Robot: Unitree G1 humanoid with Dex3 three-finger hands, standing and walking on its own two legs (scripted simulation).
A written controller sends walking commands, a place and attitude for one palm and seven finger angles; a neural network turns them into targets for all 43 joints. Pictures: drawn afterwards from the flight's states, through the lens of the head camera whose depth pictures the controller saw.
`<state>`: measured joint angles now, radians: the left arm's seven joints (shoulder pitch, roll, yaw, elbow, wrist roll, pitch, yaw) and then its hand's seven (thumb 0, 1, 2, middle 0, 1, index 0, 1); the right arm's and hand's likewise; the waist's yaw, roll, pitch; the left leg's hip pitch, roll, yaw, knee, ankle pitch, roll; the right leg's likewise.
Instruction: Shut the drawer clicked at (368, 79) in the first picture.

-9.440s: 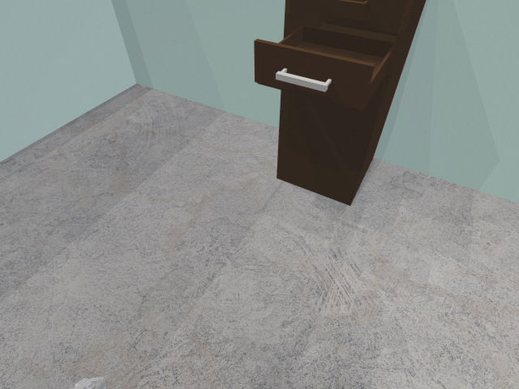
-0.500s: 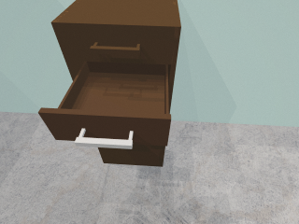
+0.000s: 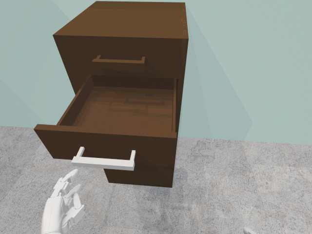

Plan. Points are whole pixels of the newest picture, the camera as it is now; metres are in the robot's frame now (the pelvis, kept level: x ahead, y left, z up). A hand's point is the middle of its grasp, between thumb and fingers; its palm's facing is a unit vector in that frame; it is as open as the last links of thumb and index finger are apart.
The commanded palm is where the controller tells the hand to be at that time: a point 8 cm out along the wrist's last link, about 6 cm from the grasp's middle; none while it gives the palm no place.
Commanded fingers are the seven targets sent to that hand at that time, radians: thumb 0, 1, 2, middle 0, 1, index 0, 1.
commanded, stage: raise the hand and make a fist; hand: left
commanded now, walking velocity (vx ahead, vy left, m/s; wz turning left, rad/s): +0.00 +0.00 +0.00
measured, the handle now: (105, 157) +0.33 +0.15 +0.03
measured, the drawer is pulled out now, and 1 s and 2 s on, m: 0.28 0.27 0.27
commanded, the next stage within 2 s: bring the fist close to the handle in 1.70 s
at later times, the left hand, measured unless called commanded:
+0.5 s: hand (99, 220) +0.17 +0.13 +0.02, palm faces -0.18 -0.98 -0.04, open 4.5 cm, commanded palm +0.10 +0.21 +0.03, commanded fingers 0.00 0.90 0.90 -0.92 -1.08 -0.92 -1.08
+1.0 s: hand (80, 213) +0.16 +0.15 +0.09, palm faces -0.06 -1.00 -0.08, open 3.1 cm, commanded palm +0.11 +0.20 +0.09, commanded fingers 0.00 0.90 0.90 -1.40 -1.60 -1.40 -1.60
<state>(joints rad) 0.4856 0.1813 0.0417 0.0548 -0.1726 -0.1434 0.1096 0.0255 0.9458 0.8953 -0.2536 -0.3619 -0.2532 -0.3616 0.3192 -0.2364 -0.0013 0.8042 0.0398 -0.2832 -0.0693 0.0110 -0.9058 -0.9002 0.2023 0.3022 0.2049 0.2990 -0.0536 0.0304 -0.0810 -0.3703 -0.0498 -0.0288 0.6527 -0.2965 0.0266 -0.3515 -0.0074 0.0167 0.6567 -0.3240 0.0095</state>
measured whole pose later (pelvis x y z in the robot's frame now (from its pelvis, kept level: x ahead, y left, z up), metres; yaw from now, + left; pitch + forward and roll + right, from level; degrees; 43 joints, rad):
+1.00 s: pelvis +0.01 +0.00 -0.04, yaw -1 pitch +6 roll -2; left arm 0.79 0.26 0.07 -0.55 -0.24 -0.20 -0.17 0.01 0.90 0.90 -1.22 -1.41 -1.23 -1.41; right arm 0.26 -0.19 0.01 0.42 0.08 -0.21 -0.03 0.01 -0.90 -0.90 0.20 0.30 0.20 0.30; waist 0.00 0.04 -0.18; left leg -0.63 -0.02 -0.03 1.00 -0.48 0.03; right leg -0.59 0.02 0.00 0.95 -0.48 0.01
